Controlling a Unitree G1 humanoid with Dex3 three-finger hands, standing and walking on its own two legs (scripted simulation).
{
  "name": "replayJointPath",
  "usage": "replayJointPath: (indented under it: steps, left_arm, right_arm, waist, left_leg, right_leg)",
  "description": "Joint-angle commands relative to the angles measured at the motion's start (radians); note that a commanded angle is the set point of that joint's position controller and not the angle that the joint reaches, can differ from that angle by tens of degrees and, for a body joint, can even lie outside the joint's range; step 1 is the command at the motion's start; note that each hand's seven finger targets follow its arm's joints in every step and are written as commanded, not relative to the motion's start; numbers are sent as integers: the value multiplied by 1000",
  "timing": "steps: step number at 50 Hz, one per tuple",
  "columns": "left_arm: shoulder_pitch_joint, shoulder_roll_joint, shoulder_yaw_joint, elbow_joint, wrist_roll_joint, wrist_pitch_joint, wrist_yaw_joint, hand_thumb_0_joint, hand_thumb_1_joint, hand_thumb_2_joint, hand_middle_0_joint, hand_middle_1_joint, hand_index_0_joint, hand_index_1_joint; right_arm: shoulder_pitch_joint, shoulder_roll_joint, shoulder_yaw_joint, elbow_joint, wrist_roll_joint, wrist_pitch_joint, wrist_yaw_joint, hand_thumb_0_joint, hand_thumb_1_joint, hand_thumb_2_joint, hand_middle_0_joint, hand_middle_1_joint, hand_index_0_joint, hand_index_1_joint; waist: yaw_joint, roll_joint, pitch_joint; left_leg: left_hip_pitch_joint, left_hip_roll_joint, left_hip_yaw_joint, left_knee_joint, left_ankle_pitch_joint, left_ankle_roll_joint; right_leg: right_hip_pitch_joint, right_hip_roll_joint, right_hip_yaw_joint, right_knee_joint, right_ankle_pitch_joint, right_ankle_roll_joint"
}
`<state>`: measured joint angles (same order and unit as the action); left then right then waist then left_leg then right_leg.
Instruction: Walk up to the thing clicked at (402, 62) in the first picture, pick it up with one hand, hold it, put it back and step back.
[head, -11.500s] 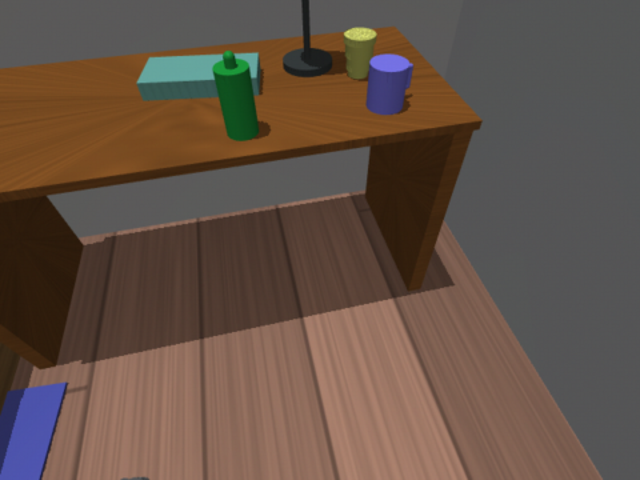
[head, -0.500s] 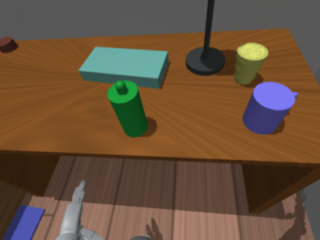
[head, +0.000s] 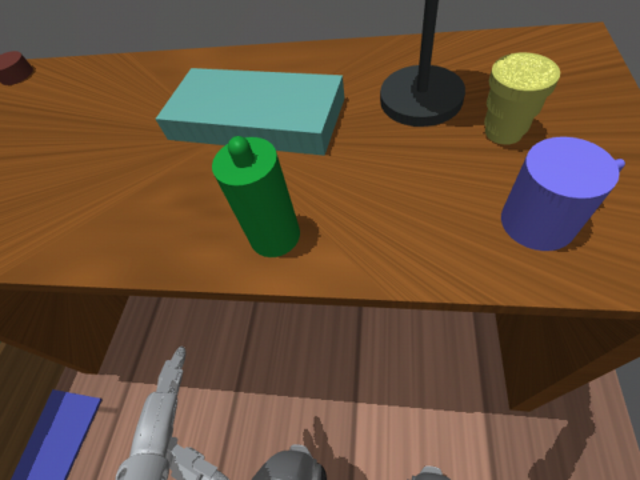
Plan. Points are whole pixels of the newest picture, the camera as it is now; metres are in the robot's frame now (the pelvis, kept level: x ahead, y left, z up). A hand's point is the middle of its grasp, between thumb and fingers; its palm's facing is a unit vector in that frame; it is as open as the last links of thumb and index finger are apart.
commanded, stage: close in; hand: right
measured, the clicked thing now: (565, 192) +0.46 -0.23 +0.07
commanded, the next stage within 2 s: rest palm in 0.66 s
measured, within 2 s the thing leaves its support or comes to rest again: leaves its support in 0.54 s
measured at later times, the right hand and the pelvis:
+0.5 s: hand (601, 167) +0.48 -0.26 +0.09, palm faces +0.16 +0.99 +0.03, open 17.8 cm; pelvis -0.01 +0.00 -0.02, yaw +1 degrees
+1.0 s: hand (589, 167) +0.47 -0.24 +0.10, palm faces +0.17 +0.98 +0.03, open 17.7 cm; pelvis -0.02 +0.00 -0.02, yaw +1 degrees
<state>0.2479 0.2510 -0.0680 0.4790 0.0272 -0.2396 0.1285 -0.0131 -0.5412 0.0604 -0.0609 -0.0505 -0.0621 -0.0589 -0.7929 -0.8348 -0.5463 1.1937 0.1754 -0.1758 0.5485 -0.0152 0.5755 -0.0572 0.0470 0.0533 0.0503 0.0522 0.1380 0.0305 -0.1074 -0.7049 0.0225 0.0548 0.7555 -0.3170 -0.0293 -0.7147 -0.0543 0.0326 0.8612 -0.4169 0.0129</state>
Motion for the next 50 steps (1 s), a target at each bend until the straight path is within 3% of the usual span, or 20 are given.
replayJointPath:
  steps: [1,6,9,12,13,15,16,17,18,20,21,22,23,27,29,32,38,40,46,50]
  left_arm:
    - [-3,190,113,-202,-1,-38,4,0,-533,35,-52,-56,-60,-47]
    - [10,177,124,-280,6,-8,-19,0,-546,41,-56,-54,-63,-47]
    - [72,162,134,-261,6,21,-37,0,-540,35,-53,-52,-64,-42]
    - [-60,204,167,-475,4,22,-43,0,-540,36,-52,-51,-62,-42]
    - [48,199,182,-370,9,39,-44,0,-531,29,-50,-51,-63,-38]
    - [143,75,88,-265,-2,68,-77,0,-541,36,-50,-50,-58,-42]
    - [24,116,116,-395,-8,56,-76,0,-554,45,-53,-49,-55,-47]
    - [-113,191,177,-535,-8,42,-60,0,-563,52,-56,-50,-55,-51]
    - [-3,213,206,-404,-1,53,-55,0,-563,56,-57,-52,-54,-55]
    - [115,178,197,-339,-14,62,-68,0,-548,40,-52,-49,-57,-43]
    - [167,114,150,-262,-21,68,-76,0,-556,45,-53,-47,-55,-45]
    - [90,114,134,-357,-22,59,-77,0,-559,47,-53,-47,-54,-47]
    - [22,172,185,-457,-19,52,-69,0,-554,43,-52,-46,-54,-43]
    - [162,129,173,-344,-27,69,-82,0,-546,36,-50,-46,-55,-41]
    - [117,153,190,-384,-24,66,-78,0,-545,35,-50,-46,-55,-41]
    - [122,163,211,-392,-27,67,-83,0,-547,39,-51,-50,-54,-47]
    - [123,126,170,-374,-34,72,-87,0,-552,40,-52,-50,-52,-50]
    - [98,163,212,-390,-35,71,-80,0,-602,86,-64,-52,-39,-79]
    - [116,145,189,-383,-33,70,-76,0,-596,83,-61,-52,-37,-76]
    - [92,107,143,-400,-24,64,-82,0,-570,65,-57,-56,-48,-66]
  right_arm:
    - [-446,-305,-31,-268,15,-111,-57,0,567,-72,39,57,48,57]
    - [-492,-306,-73,-310,-16,-148,-146,0,606,-50,40,51,45,51]
    - [-424,-246,-69,-207,-38,-150,-201,0,611,-49,29,54,38,54]
    - [-534,-272,-77,-366,-68,-169,-254,0,611,-46,28,53,35,53]
    - [-468,-228,-50,-300,-81,-154,-264,0,611,-32,31,50,38,50]
    - [-308,58,73,-86,-67,-110,-262,0,611,-40,23,54,32,54]
    - [-435,2,57,-234,-63,-128,-274,0,611,-43,28,54,35,54]
    - [-645,-139,8,-449,-71,-157,-298,0,611,-55,20,58,31,58]
    - [-609,-142,20,-388,-81,-149,-302,0,611,-53,24,54,33,54]
    - [-461,6,79,-262,-63,-120,-290,0,611,-55,24,53,31,53]
    - [-417,79,117,-190,-57,-109,-289,0,611,-60,22,55,30,55]
    - [-465,40,94,-267,-55,-120,-298,0,609,-62,24,56,32,56]
    - [-576,-34,69,-387,-62,-135,-312,0,611,-62,21,57,30,57]
    - [-449,104,130,-282,-47,-98,-310,0,570,-57,25,51,30,52]
    - [-522,53,112,-387,-56,-105,-331,0,568,-53,25,51,30,51]
    - [-490,133,154,-373,-48,-92,-332,0,564,-47,26,47,29,47]
    - [-450,130,146,-366,-53,-78,-355,0,554,-49,23,49,27,49]
    - [-480,115,148,-380,-58,-82,-363,0,533,-60,31,46,34,46]
    - [-501,39,105,-330,-65,-101,-362,0,611,-29,43,43,50,44]
    - [-597,108,154,-317,-68,-109,-354,0,611,-40,336,186,341,187]
  waist:
    - [22,-274,-417]
    - [5,-283,-543]
    - [-2,-263,-450]
    - [-10,-273,-679]
    - [-9,-292,-581]
    - [23,-204,-380]
    - [28,-196,-476]
    - [28,-231,-630]
    - [28,-265,-596]
    - [50,-229,-404]
    - [47,-216,-315]
    - [46,-194,-391]
    - [53,-181,-513]
    - [54,-182,-361]
    - [41,-192,-462]
    - [43,-204,-456]
    - [10,-153,-429]
    - [23,-142,-415]
    - [24,-130,-388]
    - [46,-167,-394]
  left_leg:
    - [52,-40,-12,-7,208,49]
    - [99,-38,-22,49,273,47]
    - [63,-42,-20,56,209,51]
    - [152,-43,-22,82,281,47]
    - [131,-44,-20,80,269,49]
    - [38,-55,-10,69,216,50]
    - [55,-51,-15,63,225,45]
    - [104,-43,-26,68,247,45]
    - [96,-43,-19,75,231,48]
    - [-1,-46,-13,61,172,50]
    - [-31,-49,-11,52,147,49]
    - [9,-44,-13,51,169,45]
    - [54,-40,-19,56,201,41]
    - [10,-41,-13,51,165,42]
    - [48,-37,-17,59,193,41]
    - [22,-42,-5,70,217,45]
    - [96,-33,-16,42,205,37]
    - [80,-34,-16,37,180,37]
    - [77,-29,-27,37,151,35]
    - [29,-35,-20,48,137,38]
  right_leg:
    - [275,23,12,-56,384,1]
    - [241,28,3,8,449,-3]
    - [153,24,-2,7,365,-3]
    - [241,20,-5,32,454,0]
    - [201,24,-13,26,425,1]
    - [113,21,-3,7,371,-5]
    - [146,18,1,11,360,-11]
    - [208,17,-5,20,353,-11]
    - [214,21,-10,11,329,-8]
    - [166,18,-6,-5,271,-8]
    - [139,21,-6,-16,261,-8]
    - [162,19,-7,-12,267,-12]
    - [200,21,-7,2,278,-16]
    - [156,30,-14,-23,233,-14]
    - [200,30,-15,-15,264,-13]
    - [248,24,-4,-14,359,-2]
    - [190,38,-23,-32,272,-14]
    - [192,36,-21,-43,241,-14]
    - [154,37,-23,-39,192,-21]
    - [176,33,-14,-36,191,-13]
